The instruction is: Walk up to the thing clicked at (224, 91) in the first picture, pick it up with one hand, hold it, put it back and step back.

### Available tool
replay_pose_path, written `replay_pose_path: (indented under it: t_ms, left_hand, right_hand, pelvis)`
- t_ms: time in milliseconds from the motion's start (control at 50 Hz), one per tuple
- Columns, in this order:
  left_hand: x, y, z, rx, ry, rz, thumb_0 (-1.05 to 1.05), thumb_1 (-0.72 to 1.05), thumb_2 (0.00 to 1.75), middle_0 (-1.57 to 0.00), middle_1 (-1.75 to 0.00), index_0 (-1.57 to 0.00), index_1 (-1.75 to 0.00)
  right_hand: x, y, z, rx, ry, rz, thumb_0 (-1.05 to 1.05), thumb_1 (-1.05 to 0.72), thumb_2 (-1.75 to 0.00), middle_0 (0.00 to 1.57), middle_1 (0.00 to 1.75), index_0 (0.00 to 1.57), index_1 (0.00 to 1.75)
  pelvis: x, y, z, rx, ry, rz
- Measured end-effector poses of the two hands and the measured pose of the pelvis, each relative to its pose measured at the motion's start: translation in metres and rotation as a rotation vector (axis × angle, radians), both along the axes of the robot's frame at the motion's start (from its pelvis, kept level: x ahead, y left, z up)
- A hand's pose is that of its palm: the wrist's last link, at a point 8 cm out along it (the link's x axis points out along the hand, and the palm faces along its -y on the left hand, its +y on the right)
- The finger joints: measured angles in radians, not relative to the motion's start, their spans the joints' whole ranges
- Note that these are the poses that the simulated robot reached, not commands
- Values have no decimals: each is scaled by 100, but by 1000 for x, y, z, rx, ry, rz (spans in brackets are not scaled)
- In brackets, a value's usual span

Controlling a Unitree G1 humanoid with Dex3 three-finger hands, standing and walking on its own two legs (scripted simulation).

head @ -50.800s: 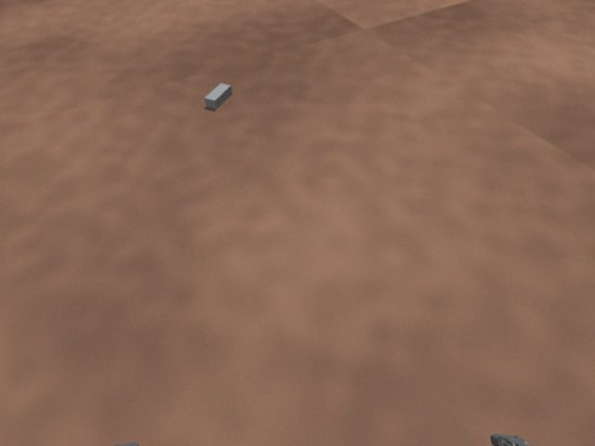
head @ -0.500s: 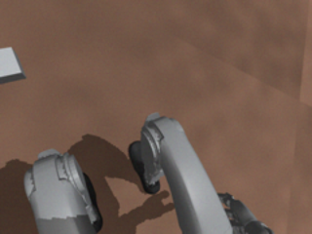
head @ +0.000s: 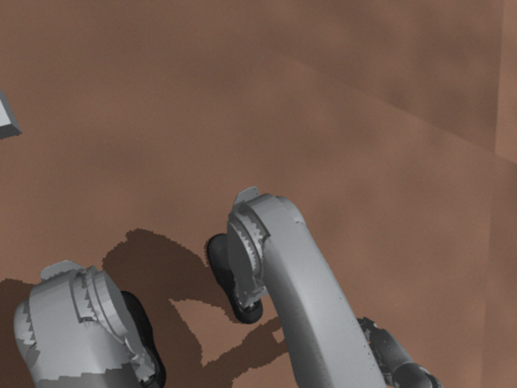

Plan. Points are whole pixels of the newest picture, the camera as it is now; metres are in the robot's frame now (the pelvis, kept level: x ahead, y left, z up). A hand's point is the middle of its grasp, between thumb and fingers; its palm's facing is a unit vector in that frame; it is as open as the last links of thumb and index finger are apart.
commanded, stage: home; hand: left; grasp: from above
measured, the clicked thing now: out of the picture +0.57 +0.32 -0.31
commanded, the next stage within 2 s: none
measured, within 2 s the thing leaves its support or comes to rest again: neither
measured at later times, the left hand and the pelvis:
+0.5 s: hand out of the picture +0.40 +0.33 +0.04, palm faces -0.23 -0.65 -0.72, open 8.1 cm; pelvis +0.01 +0.01 +0.14, yaw +6 degrees
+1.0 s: hand out of the picture +0.29 +0.24 +0.22, palm faces +0.19 -0.94 -0.27, open 7.4 cm; pelvis +0.06 +0.00 +0.32, yaw +10 degrees
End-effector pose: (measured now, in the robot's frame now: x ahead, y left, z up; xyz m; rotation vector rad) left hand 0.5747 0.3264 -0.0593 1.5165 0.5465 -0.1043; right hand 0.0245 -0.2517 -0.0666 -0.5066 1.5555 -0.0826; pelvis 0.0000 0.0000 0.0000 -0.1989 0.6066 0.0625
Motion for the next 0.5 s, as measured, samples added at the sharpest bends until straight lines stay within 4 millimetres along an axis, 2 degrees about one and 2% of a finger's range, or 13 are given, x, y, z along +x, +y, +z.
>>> replay_pose_path:
  t_ms: [80, 140, 200, 240, 300, 400, 500]
  left_hand:
    - [-2, 4, 5, -47, 29, 6, 0, -24, 88, -24, -73, -22, -75]
    - [-11, 6, 9, -102, 37, -5, 0, -13, 87, -23, -65, -21, -67]
    - [-30, 6, 20, -177, 22, -20, 0, 0, 86, -22, -59, -21, -60]
    - [-49, 8, 35, -243, -11, -11, 0, 11, 87, -22, -55, -21, -57]
    - [-80, 16, 64, -338, -73, 56, 0, 26, 87, -22, -50, -21, -51]
    - [-136, 33, 109, -429, -95, 224, 0, 54, 87, -21, -39, -21, -40]
    - [-184, 28, 147, -545, -41, 359, 0, 74, 88, -21, -34, -21, -34]
  right_hand:
    - [-3, 5, 2, 11, 16, -11, 0, -90, -89, 20, 30, 20, 30]
    - [-3, 4, 9, 7, 30, -18, 0, -90, -89, 20, 30, 20, 30]
    - [2, 1, 20, 2, 36, -24, 0, -90, -89, 20, 30, 20, 30]
    - [11, -3, 29, -1, 28, -26, 0, -90, -89, 20, 30, 20, 30]
    - [33, -8, 43, -5, -13, -25, 0, -90, -89, 20, 30, 20, 30]
    - [85, -10, 73, 14, -163, 3, 0, -90, -89, 20, 30, 20, 30]
    - [138, 3, 115, 70, -353, 46, 0, -90, -89, 20, 30, 20, 30]
  pelvis:
    - [1, 1, 3, -4, 2, 0]
    - [2, 1, 9, -9, 12, 6]
    - [5, 2, 20, -9, 28, 18]
    - [6, 3, 31, -5, 40, 28]
    - [8, 3, 53, 10, 50, 41]
    - [10, 5, 96, 37, 37, 58]
    - [13, 7, 142, 60, -4, 72]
